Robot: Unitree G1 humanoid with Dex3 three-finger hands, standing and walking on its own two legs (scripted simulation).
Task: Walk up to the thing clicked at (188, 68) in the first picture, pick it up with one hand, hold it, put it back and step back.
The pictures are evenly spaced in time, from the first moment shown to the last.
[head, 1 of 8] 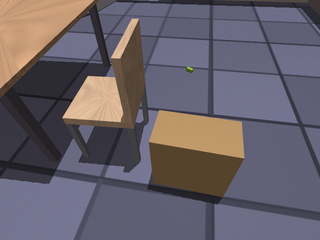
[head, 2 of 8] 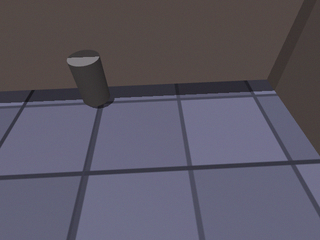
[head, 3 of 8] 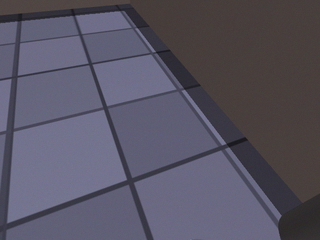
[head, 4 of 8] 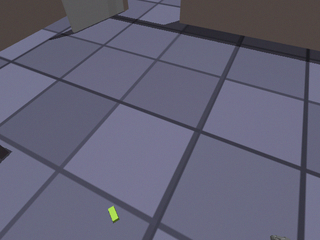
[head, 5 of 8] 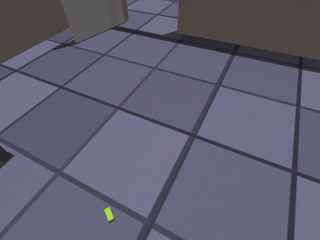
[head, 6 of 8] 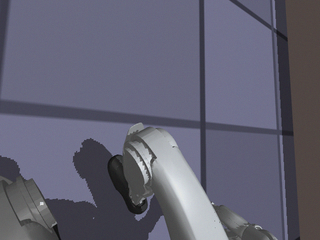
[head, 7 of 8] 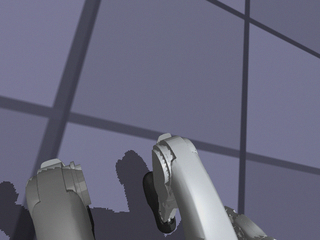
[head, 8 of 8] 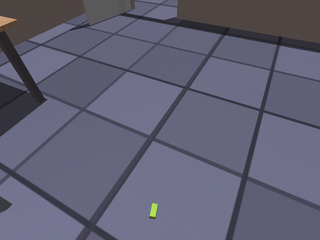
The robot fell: no
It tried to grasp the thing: yes
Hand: left
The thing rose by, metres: 0.60
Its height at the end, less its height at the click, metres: +0.00
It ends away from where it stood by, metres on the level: 0.67
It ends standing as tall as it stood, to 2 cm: yes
